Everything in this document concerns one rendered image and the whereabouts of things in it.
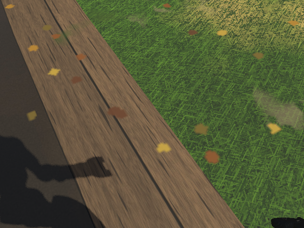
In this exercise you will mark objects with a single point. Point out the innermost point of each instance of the right robot hand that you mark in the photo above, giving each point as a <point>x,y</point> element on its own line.
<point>288,222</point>

